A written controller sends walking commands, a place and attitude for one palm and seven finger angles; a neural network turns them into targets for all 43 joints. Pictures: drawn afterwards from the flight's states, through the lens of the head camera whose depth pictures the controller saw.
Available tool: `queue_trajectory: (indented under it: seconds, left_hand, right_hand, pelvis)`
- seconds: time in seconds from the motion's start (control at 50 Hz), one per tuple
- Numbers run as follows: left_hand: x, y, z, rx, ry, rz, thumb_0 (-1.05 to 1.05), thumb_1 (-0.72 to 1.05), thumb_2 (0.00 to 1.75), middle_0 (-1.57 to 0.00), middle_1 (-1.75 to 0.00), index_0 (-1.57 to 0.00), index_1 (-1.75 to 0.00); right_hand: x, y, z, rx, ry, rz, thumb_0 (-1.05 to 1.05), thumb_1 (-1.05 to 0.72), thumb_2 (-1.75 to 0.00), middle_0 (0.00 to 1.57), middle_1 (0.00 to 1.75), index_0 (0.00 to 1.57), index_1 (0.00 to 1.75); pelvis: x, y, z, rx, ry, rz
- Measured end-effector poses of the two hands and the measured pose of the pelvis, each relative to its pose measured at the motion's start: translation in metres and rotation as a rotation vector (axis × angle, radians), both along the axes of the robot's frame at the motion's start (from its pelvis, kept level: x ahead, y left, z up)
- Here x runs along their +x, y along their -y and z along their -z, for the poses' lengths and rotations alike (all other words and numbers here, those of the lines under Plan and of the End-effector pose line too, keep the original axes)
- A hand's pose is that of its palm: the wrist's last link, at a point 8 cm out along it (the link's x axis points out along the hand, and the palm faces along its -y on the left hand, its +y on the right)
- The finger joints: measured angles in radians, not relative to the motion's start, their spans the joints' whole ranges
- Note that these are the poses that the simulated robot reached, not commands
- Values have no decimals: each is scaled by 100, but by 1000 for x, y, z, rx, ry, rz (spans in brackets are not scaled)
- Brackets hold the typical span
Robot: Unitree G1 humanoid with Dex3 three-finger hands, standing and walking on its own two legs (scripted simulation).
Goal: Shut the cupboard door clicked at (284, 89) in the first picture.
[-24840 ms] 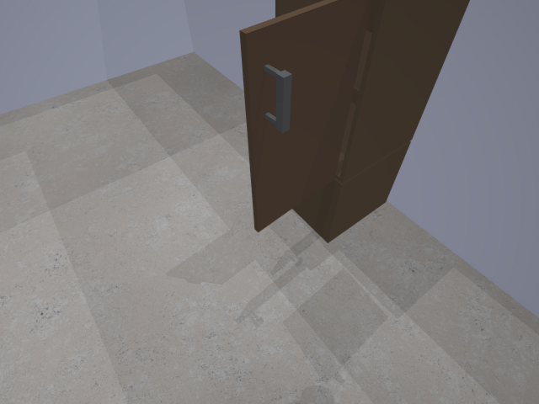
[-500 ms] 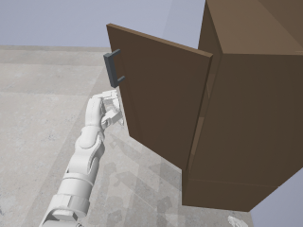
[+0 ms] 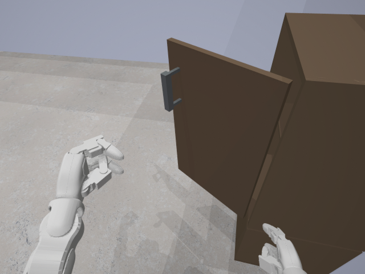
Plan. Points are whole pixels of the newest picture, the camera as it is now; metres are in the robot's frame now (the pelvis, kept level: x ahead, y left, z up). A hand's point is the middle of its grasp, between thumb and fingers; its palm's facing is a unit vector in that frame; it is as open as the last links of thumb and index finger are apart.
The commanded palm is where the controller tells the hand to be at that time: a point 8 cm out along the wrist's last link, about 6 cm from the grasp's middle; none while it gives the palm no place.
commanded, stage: draw the hand back to the body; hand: left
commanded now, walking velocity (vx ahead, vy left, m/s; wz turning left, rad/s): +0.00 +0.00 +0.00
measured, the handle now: (172, 89) +0.59 +0.10 +0.11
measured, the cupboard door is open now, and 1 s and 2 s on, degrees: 59 59 59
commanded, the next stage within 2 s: step back with the hand held close in 0.78 s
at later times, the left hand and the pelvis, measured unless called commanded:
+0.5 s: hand (23, 197) +0.19 +0.29 +0.16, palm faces +0.46 -0.78 -0.42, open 6.8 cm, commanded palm +0.15 +0.32 +0.17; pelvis +0.01 +0.02 +0.00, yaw +0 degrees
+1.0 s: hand (26, 191) +0.20 +0.28 +0.16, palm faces +0.44 -0.79 -0.43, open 7.4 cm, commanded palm +0.14 +0.32 +0.17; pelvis +0.00 +0.02 +0.00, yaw +0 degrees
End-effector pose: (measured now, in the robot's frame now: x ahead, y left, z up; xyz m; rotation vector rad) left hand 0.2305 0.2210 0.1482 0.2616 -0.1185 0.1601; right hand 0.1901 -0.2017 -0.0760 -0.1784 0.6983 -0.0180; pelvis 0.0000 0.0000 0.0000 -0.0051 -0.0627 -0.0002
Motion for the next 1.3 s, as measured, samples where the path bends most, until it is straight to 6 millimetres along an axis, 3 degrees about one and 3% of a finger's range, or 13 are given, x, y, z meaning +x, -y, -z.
queue_trajectory:
  seconds: [0.22,0.48,0.68,0.86,1.02,1.12,1.3]
  left_hand:
    - [-34,-51,-10,91,3,-137,1,89,90,-68,-82,-68,-82]
    - [-83,-103,-25,205,11,-310,1,89,90,-34,-44,-34,-44]
    - [-84,-99,-17,145,32,-310,1,89,90,-22,-32,-22,-32]
    - [-79,-95,-26,174,46,-285,1,89,90,-21,-30,-21,-30]
    - [-77,-99,-34,239,63,-279,1,89,90,-21,-30,-21,-30]
    - [-74,-97,-25,260,20,-229,1,89,90,-20,-30,-21,-30]
    - [-85,-101,-22,293,30,-164,1,88,90,-21,-30,-21,-30]
  right_hand:
    - [-19,-6,16,-3,-83,29,2,-90,-90,20,30,20,30]
    - [-19,5,9,-45,-43,60,2,-90,-90,20,30,20,30]
    - [-12,-4,2,-50,0,25,2,-90,-90,20,30,20,30]
    - [-16,-8,3,-28,3,23,2,-90,-90,20,30,20,30]
    - [-23,5,10,-41,-48,58,2,-90,-90,21,30,20,30]
    - [-32,20,11,-72,-77,127,2,-90,-90,21,30,20,30]
    - [-57,27,2,-121,-76,198,2,-90,-90,20,30,20,30]
  pelvis:
    - [6,-12,0,-6,1,4]
    - [6,-20,0,-14,1,2]
    - [0,-21,0,-13,9,-5]
    - [1,-19,0,-12,10,3]
    - [-1,-18,1,-21,-38,4]
    - [-5,-22,4,-18,-73,17]
    - [-25,-29,9,-11,-81,32]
